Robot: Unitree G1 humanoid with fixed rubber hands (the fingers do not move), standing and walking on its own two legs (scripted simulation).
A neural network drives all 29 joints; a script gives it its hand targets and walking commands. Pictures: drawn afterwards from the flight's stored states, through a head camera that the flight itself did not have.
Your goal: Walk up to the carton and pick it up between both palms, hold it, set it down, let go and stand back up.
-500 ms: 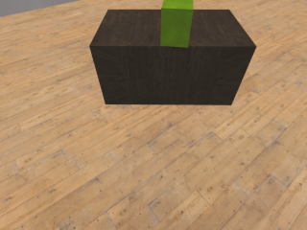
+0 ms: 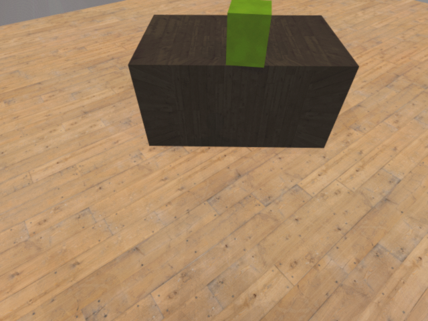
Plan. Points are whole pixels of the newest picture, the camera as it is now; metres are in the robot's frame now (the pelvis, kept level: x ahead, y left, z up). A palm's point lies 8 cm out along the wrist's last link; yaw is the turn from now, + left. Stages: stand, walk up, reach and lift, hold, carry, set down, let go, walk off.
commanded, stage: stand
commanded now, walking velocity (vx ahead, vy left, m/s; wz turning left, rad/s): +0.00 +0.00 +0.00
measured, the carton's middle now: (248, 33) +1.44 -0.13 -0.06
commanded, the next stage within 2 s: walk up in 0.02 s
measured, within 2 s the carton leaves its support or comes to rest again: neither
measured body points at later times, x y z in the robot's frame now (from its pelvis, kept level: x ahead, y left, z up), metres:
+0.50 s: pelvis +0.04 +0.04 -0.01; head +0.03 +0.06 +0.44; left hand -0.08 +0.29 -0.16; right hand +0.11 -0.22 -0.14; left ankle +0.11 +0.16 -0.73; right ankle -0.02 -0.09 -0.74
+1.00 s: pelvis +0.24 +0.03 -0.02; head +0.25 +0.02 +0.43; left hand +0.41 +0.25 -0.14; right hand +0.09 -0.17 -0.16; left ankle +0.12 +0.16 -0.74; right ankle +0.38 -0.11 -0.73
